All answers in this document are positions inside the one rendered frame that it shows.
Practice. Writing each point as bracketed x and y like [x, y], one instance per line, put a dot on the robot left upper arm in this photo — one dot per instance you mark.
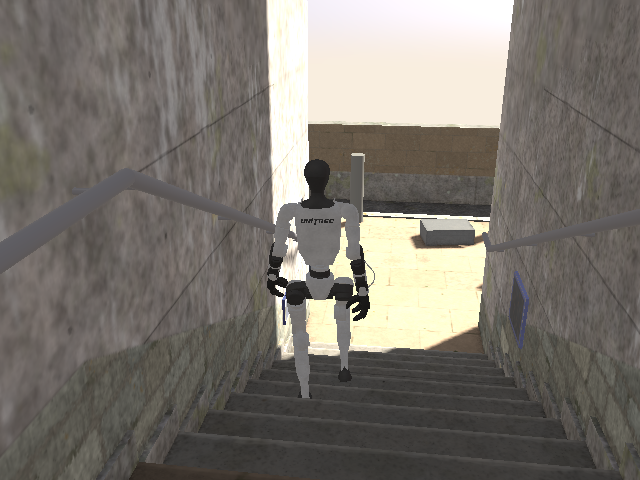
[286, 213]

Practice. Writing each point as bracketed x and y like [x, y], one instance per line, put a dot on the robot left hand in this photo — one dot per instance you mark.
[282, 282]

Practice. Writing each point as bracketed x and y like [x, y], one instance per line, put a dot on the right robot shin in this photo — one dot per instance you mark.
[343, 339]

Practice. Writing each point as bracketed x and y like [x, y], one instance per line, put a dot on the humanoid robot torso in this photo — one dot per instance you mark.
[318, 236]

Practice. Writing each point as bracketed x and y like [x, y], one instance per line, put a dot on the robot left forearm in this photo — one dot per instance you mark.
[274, 265]

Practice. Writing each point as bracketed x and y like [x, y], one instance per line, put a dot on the robot right upper arm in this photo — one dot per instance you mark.
[350, 213]

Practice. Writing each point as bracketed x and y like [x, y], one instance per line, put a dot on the robot right forearm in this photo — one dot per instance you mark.
[359, 274]

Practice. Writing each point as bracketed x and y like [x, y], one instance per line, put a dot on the robot right hand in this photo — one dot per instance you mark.
[363, 305]

